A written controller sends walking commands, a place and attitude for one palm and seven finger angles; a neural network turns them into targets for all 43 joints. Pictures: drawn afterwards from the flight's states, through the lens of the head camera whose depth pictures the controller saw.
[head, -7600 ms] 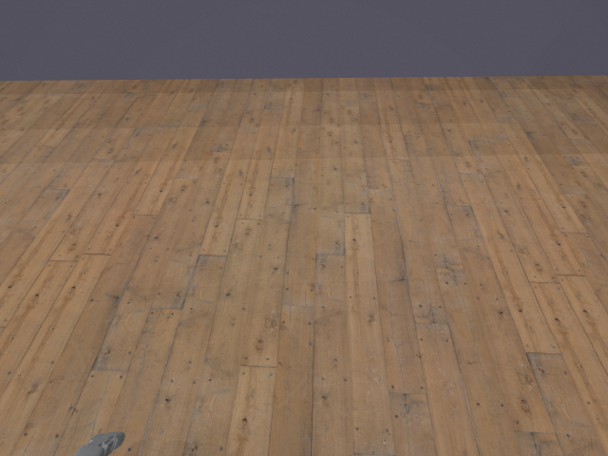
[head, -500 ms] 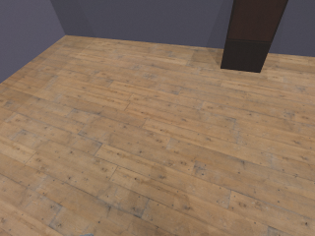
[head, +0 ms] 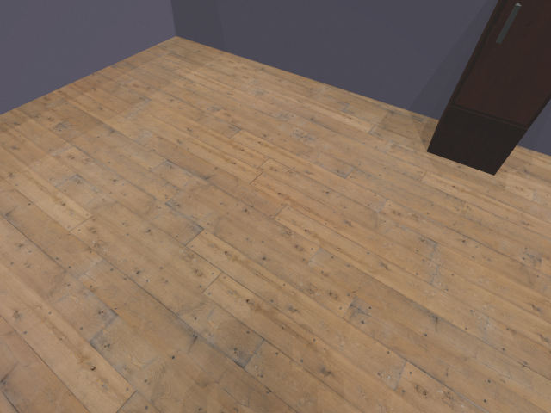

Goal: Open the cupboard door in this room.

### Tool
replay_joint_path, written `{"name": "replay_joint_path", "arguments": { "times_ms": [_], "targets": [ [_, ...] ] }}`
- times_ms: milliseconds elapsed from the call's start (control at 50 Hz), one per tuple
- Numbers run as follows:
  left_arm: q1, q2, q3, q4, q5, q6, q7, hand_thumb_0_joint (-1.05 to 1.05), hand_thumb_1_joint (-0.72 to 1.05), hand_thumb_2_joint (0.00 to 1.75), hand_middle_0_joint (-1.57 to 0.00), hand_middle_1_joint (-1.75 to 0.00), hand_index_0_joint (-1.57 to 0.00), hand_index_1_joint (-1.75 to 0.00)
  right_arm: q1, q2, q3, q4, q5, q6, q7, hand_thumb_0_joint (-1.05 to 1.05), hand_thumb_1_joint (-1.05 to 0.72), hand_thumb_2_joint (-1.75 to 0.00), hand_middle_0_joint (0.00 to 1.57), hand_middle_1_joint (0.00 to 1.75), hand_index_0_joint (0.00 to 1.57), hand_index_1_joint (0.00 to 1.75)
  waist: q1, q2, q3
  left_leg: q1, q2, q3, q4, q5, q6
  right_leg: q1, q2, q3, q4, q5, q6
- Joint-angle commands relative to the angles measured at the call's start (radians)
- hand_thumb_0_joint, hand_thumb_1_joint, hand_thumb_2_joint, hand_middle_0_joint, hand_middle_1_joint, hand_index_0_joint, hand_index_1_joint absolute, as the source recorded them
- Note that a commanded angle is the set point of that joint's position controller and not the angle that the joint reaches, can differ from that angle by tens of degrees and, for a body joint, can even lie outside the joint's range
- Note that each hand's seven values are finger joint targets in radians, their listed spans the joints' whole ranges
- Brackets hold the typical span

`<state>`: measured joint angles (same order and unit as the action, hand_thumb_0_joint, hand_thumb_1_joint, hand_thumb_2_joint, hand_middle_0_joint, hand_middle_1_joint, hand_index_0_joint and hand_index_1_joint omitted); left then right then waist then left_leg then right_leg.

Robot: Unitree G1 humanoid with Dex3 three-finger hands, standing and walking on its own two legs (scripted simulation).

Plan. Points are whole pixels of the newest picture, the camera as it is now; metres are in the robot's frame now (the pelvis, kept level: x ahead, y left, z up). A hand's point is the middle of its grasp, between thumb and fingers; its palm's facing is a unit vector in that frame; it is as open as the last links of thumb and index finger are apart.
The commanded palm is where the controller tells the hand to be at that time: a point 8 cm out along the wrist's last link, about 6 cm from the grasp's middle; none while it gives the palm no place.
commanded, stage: stand and wait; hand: left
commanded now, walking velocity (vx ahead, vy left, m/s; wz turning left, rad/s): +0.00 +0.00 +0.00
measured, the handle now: (508, 23) +1.74 -0.85 +0.01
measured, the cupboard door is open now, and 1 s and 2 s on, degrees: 0 0 0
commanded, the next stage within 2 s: turn or walk to find it in 0.52 s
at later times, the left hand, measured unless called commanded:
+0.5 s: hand out of the picture -0.03 +0.16 -0.17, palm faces +0.02 -0.99 -0.16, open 7.4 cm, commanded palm none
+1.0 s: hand out of the picture +0.02 +0.17 -0.17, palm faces -0.06 -0.96 -0.27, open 7.4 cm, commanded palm none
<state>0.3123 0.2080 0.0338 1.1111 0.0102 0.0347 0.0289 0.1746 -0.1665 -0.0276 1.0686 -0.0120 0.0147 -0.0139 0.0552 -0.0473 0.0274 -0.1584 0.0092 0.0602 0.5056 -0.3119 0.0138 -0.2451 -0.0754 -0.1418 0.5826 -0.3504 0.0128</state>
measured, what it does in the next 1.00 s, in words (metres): stands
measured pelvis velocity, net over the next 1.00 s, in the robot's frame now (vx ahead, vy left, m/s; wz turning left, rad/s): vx -0.03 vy -0.03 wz -0.13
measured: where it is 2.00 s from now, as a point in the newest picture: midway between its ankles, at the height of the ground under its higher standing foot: outside the picture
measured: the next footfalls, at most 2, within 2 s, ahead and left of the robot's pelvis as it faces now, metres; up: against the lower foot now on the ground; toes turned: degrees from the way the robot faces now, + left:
left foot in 1.24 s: +0.01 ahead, +0.11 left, +0.00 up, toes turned -5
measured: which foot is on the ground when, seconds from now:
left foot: down 0.00-0.96, up 0.98-1.00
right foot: down 0.00-1.00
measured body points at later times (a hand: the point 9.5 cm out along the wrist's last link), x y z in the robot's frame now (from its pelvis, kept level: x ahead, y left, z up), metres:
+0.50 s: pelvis -0.02 +0.00 +0.01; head -0.02 +0.00 +0.46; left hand -0.03 +0.21 -0.15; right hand -0.04 -0.23 -0.15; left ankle -0.02 +0.11 -0.73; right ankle +0.00 -0.13 -0.73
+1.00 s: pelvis -0.03 -0.03 -0.01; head +0.00 -0.06 +0.43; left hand +0.03 +0.22 -0.15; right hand -0.02 -0.27 -0.18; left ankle -0.03 +0.11 -0.73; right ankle +0.00 -0.13 -0.73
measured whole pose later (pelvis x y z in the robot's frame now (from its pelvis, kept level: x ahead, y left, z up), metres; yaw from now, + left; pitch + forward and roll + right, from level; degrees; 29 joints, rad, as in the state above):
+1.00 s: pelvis -0.03 -0.03 -0.01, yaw -7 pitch +0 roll +1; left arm 0.24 0.17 0.06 1.03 0.03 0.03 0.00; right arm 0.21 -0.19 -0.08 1.05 -0.01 0.04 -0.03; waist 0.01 0.05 0.07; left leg -0.31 0.08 0.13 0.74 -0.44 -0.02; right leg -0.38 0.03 0.03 0.69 -0.31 -0.03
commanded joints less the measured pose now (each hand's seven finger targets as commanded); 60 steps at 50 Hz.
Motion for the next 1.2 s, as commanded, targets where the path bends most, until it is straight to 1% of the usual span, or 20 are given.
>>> {"name": "replay_joint_path", "arguments": {
  "times_ms": [0,80,160,180,220,380,500,620,680,780,880,900,920,940,960,980,1020,1060,1120,1180],
  "targets": [
    [-0.013,0.031,-0.012,-0.039,0.009,-0.006,-0.001,0.0,0.9,0.9,-0.2,-0.3,-0.2,-0.3,0.015,-0.136,-0.006,-0.021,-0.005,-0.022,-0.03,0.0,-0.9,-0.9,0.2,0.3,0.2,0.3,-0.036,0.258,0.101,-0.092,0.251,-0.222,-0.287,0.305,0.115,-0.061,-0.028,0.095,0.123,-0.092,0.017],
    [0.047,0.012,-0.022,0.006,0.008,-0.02,-0.004,0.0,0.9,0.9,-0.2,-0.3,-0.2,-0.3,0.027,-0.135,-0.01,-0.006,0.0,-0.027,-0.033,0.0,-0.9,-0.9,0.2,0.3,0.2,0.3,-0.028,0.148,0.04,0.01,0.196,-0.145,-0.19,0.445,0.094,-0.015,-0.02,0.088,-0.045,0.039,0.029],
    [0.056,0.047,-0.027,0.024,0.008,-0.04,0.004,0.0,0.9,0.9,-0.2,-0.3,-0.2,-0.3,0.064,-0.101,-0.007,0.002,0.012,-0.034,-0.025,0.0,-0.9,-0.9,0.2,0.3,0.2,0.3,-0.051,0.053,-0.003,0.012,0.108,-0.094,-0.132,0.323,0.019,0.08,-0.07,0.148,-0.203,0.337,0.008],
    [0.046,0.052,-0.027,0.021,0.006,-0.04,0.005,0.0,0.9,0.9,-0.2,-0.3,-0.2,-0.3,0.066,-0.102,-0.009,0.006,0.013,-0.031,-0.021,0.0,-0.9,-0.9,0.2,0.3,0.2,0.3,-0.051,0.069,0.014,-0.009,0.108,-0.103,-0.157,0.232,0.015,0.075,-0.075,0.145,-0.209,0.282,0.007],
    [0.026,0.036,-0.029,0.025,0.008,-0.04,0.003,0.0,0.9,0.9,-0.2,-0.3,-0.2,-0.3,0.067,-0.095,-0.009,0.011,0.008,-0.022,-0.021,0.0,-0.9,-0.9,0.2,0.3,0.2,0.3,-0.055,-0.038,0.086,-0.022,0.103,-0.097,-0.174,0.139,0.008,0.007,-0.06,0.154,-0.235,0.19,0.002],
    [0.038,0.034,-0.028,0.025,0.001,-0.043,0.006,0.0,0.9,0.9,-0.2,-0.3,-0.2,-0.3,0.122,-0.084,0.005,0.044,0.005,-0.029,-0.017,0.0,-0.9,-0.9,0.2,0.3,0.2,0.3,-0.046,0.042,0.076,-0.038,0.093,-0.092,-0.21,0.076,0.005,0.033,-0.053,0.16,-0.266,0.125,-0.006],
    [0.042,0.029,-0.027,0.026,-0.003,-0.049,0.008,0.0,0.9,0.9,-0.2,-0.3,-0.2,-0.3,0.173,-0.063,0.009,0.069,0.005,-0.037,-0.02,0.0,-0.9,-0.9,0.2,0.3,0.2,0.3,-0.044,0.056,0.039,-0.04,0.096,-0.085,-0.201,0.145,0.003,0.078,-0.055,0.156,-0.254,0.189,-0.015],
    [0.002,0.043,0.002,0.003,0.001,-0.024,0.002,0.0,0.9,0.9,-0.2,-0.3,-0.2,-0.3,0.186,-0.07,-0.013,0.069,0.003,-0.017,-0.032,0.0,-0.9,-0.9,0.2,0.3,0.2,0.3,-0.051,0.053,0.084,-0.059,0.124,-0.049,-0.134,0.077,0.003,-0.024,-0.041,0.198,-0.207,0.167,-0.032],
    [-0.017,0.049,0.02,-0.024,0.006,-0.009,-0.005,0.0,0.9,0.9,-0.2,-0.3,-0.2,-0.3,0.163,-0.09,-0.031,0.041,0.001,-0.005,-0.033,0.0,-0.9,-0.9,0.2,0.3,0.2,0.3,-0.048,0.07,0.111,-0.096,0.149,-0.06,-0.13,-0.045,0.012,-0.095,-0.018,0.214,-0.172,0.067,-0.037],
    [-0.026,0.047,0.038,-0.077,0.015,0.0,-0.017,0.0,0.9,0.9,-0.2,-0.3,-0.2,-0.3,0.121,-0.133,-0.059,-0.021,-0.002,-0.004,-0.031,0.0,-0.9,-0.9,0.2,0.3,0.2,0.3,-0.041,0.117,0.069,-0.12,0.225,-0.101,-0.156,-0.147,0.048,-0.14,0.031,0.194,-0.031,0.054,-0.03],
    [0.011,0.038,0.049,-0.108,0.02,-0.001,-0.027,0.0,0.9,0.9,-0.2,-0.3,-0.2,-0.3,0.038,-0.171,-0.08,-0.078,-0.003,-0.012,-0.027,0.0,-0.9,-0.9,0.2,0.3,0.2,0.3,-0.018,0.163,-0.009,-0.121,0.3,-0.075,-0.092,0.01,0.083,-0.099,0.051,0.143,0.122,0.1,-0.017],
    [0.022,0.051,0.053,-0.112,0.021,-0.004,-0.028,0.0,0.9,0.9,-0.2,-0.3,-0.2,-0.3,0.021,-0.17,-0.081,-0.09,-0.005,-0.009,-0.025,0.0,-0.9,-0.9,0.2,0.3,0.2,0.3,-0.01,0.117,-0.001,-0.146,0.276,-0.041,-0.034,0.013,0.064,-0.081,0.042,0.174,0.081,0.163,-0.022],
    [0.042,0.076,0.055,-0.11,0.028,-0.015,-0.024,0.0,0.9,0.9,-0.2,-0.3,-0.2,-0.3,0.014,-0.148,-0.079,-0.099,-0.005,-0.005,-0.025,0.0,-0.9,-0.9,0.2,0.3,0.2,0.3,-0.003,-0.002,-0.013,-0.174,0.188,0.019,0.1,-0.016,0.024,-0.058,-0.011,0.281,-0.028,0.274,-0.043],
    [0.057,0.135,0.059,-0.103,0.032,-0.027,-0.014,0.0,0.9,0.9,-0.2,-0.3,-0.2,-0.3,0.03,-0.09,-0.068,-0.112,0.0,0.001,-0.023,0.0,-0.9,-0.9,0.2,0.3,0.2,0.3,-0.013,-0.238,-0.026,-0.284,0.053,0.088,0.308,-0.157,-0.027,-0.004,-0.163,0.542,-0.177,0.33,-0.105],
    [0.09,0.156,0.054,-0.103,0.019,-0.03,-0.006,0.0,0.9,0.9,-0.2,-0.3,-0.2,-0.3,0.001,-0.078,-0.056,-0.12,0.001,0.014,-0.019,0.0,-0.9,-0.9,0.2,0.3,0.2,0.3,0.018,-0.27,-0.005,-0.317,0.011,-0.016,0.469,-0.287,-0.032,-0.033,-0.241,0.679,-0.312,0.285,-0.183],
    [0.067,0.136,0.044,-0.102,0.016,-0.032,0.001,0.0,0.9,0.9,-0.2,-0.3,-0.2,-0.3,0.013,-0.088,-0.053,-0.113,0.0,0.017,-0.016,0.0,-0.9,-0.9,0.2,0.3,0.2,0.3,-0.009,-0.218,-0.002,-0.304,0.032,-0.082,0.513,-0.249,-0.022,-0.052,-0.223,0.652,-0.339,0.202,-0.196],
    [-0.026,0.11,0.034,-0.117,0.019,-0.043,0.003,0.0,0.9,0.9,-0.2,-0.3,-0.2,-0.3,0.054,-0.088,-0.046,-0.078,0.0,0.003,-0.01,0.0,-0.9,-0.9,0.2,0.3,0.2,0.3,-0.051,-0.126,-0.023,-0.289,0.04,-0.096,0.491,-0.169,-0.013,-0.008,-0.178,0.525,-0.29,0.243,-0.189],
    [-0.062,0.147,0.035,-0.128,0.021,-0.06,0.001,0.0,0.9,0.9,-0.2,-0.3,-0.2,-0.3,0.054,-0.128,-0.047,-0.067,0.004,-0.006,-0.008,0.0,-0.9,-0.9,0.2,0.3,0.2,0.3,-0.058,-0.107,-0.074,-0.218,0.03,-0.091,0.388,-0.147,-0.014,0.044,-0.144,0.423,-0.259,0.362,-0.179],
    [-0.049,0.178,0.041,-0.115,0.02,-0.066,0.004,0.0,0.9,0.9,-0.2,-0.3,-0.2,-0.3,0.015,-0.135,-0.036,-0.069,0.009,-0.02,-0.008,0.0,-0.9,-0.9,0.2,0.3,0.2,0.3,-0.035,-0.081,-0.095,-0.168,0.016,-0.071,0.176,-0.134,-0.019,0.13,-0.146,0.387,-0.234,0.487,-0.187],
    [-0.08,0.193,0.037,-0.095,0.007,-0.066,0.002,0.0,0.9,0.9,-0.2,-0.3,-0.2,-0.3,0.045,-0.153,-0.03,-0.044,0.01,-0.034,-0.012,0.0,-0.9,-0.9,0.2,0.3,0.2,0.3,-0.06,-0.05,-0.083,0.004,0.018,-0.076,-0.116,0.084,-0.018,0.073,-0.105,0.337,-0.195,0.439,-0.128]
  ]
}}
